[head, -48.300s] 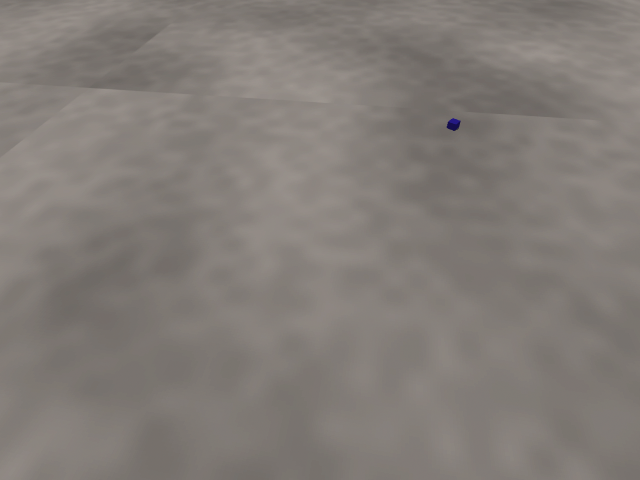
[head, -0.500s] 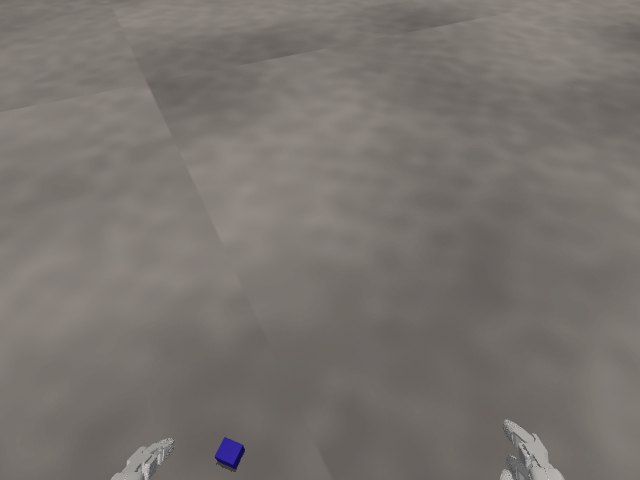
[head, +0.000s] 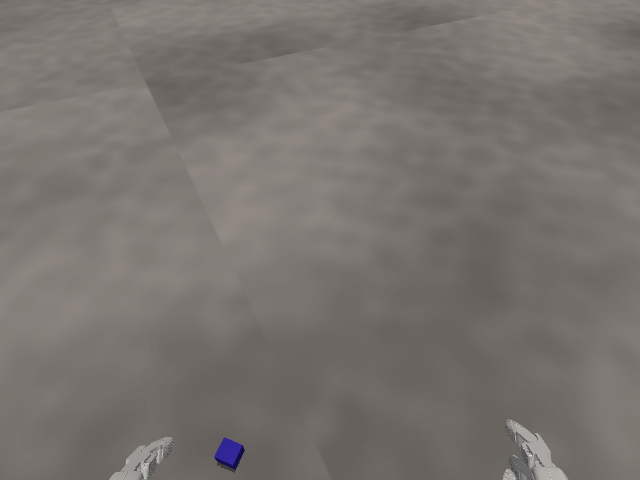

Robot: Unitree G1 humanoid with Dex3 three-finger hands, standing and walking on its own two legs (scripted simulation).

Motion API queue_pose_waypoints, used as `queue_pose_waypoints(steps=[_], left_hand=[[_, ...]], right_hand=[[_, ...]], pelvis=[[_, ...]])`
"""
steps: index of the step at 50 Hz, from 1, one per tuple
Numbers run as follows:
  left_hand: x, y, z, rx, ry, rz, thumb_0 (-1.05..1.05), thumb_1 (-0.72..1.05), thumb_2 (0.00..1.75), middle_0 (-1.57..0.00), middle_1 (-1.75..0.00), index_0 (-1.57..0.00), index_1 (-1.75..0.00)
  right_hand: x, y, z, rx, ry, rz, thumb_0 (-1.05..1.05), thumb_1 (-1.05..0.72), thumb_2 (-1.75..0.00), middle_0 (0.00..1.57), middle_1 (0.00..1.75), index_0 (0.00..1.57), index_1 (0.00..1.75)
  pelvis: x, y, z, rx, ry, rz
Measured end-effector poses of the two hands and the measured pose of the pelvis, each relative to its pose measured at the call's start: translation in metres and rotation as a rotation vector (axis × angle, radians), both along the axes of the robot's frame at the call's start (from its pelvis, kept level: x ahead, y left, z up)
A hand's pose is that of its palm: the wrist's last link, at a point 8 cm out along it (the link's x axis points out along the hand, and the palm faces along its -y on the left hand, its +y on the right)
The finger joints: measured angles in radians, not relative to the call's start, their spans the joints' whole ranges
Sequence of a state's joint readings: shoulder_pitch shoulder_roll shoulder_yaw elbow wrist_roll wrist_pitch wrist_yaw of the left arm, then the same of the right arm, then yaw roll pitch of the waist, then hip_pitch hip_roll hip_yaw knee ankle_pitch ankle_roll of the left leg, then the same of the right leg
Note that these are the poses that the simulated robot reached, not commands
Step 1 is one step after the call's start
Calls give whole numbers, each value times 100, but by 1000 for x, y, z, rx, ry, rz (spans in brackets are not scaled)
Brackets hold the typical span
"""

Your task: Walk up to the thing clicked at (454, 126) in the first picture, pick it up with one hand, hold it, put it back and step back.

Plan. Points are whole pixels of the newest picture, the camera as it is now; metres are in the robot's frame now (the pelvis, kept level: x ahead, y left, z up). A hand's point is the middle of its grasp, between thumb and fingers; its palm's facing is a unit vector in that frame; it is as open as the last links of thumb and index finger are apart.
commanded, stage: home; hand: left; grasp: from above
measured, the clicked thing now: (229, 453) +0.42 +0.26 -0.69
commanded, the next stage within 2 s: stand in 0.16 s
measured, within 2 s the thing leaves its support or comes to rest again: neither
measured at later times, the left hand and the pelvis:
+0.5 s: hand out of the picture +0.13 +0.22 -0.09, palm faces +0.02 -0.94 -0.33, open 7.4 cm; pelvis -0.01 +0.00 +0.03, yaw +0 degrees
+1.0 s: hand out of the picture +0.04 +0.24 -0.10, palm faces +0.04 -0.94 -0.33, open 7.4 cm; pelvis -0.01 +0.01 +0.06, yaw +0 degrees
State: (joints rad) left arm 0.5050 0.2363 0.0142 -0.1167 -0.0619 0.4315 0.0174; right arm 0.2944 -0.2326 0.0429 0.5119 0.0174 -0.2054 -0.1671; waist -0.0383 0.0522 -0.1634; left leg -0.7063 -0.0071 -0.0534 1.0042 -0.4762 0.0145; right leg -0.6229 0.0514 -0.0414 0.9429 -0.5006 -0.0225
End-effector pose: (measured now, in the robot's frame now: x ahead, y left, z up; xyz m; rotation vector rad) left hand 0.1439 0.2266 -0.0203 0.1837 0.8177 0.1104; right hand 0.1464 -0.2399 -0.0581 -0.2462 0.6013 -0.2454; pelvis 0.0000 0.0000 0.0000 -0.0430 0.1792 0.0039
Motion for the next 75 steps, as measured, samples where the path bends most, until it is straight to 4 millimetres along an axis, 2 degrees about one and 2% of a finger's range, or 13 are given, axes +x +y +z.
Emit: queue_pose_waypoints(steps=[13,18,26,33,39,45,62,75], left_hand=[[-2,-4,0,2,1,4,2,91,90,-20,-30,-20,-29],[0,10,-23,99,10,-31,1,90,90,-21,-30,-21,-30],[-34,39,-37,129,167,39,1,91,90,-21,-30,-21,-30],[-70,49,-43,115,311,96,1,91,90,-21,-30,-21,-30],[-94,51,-44,102,395,123,1,91,90,-21,-30,-21,-30],[-107,54,-43,103,433,134,1,91,90,-21,-30,-21,-30],[-118,63,-40,121,478,137,1,91,90,-21,-30,-21,-30],[-96,58,-39,113,455,123,1,91,90,-21,-30,-21,-30]], right_hand=[[0,-4,0,5,-2,1,2,-90,-90,20,30,20,30],[-10,-11,-18,-30,252,125,1,-90,-90,20,30,20,30],[-46,-31,-15,10,435,52,1,-90,-90,20,30,20,30],[-75,-32,-12,24,553,-1,1,-91,-90,20,30,20,30],[-88,-27,-11,40,607,-25,1,-91,-90,20,30,20,30],[-92,-24,-10,47,621,-32,1,-91,-90,20,30,20,30],[-99,-34,-8,43,662,-42,1,-91,-90,20,30,20,30],[-89,-37,-6,34,658,-39,1,-91,-90,20,30,20,30]], pelvis=[[-1,-4,0,3,0,3],[-9,-6,14,38,-98,-6],[-7,-3,36,51,-169,-10],[-3,1,51,46,-205,-6],[-3,4,59,45,-232,-3],[-6,6,63,44,-250,-2],[-9,5,66,41,-237,1],[-2,3,67,42,-237,-3]])
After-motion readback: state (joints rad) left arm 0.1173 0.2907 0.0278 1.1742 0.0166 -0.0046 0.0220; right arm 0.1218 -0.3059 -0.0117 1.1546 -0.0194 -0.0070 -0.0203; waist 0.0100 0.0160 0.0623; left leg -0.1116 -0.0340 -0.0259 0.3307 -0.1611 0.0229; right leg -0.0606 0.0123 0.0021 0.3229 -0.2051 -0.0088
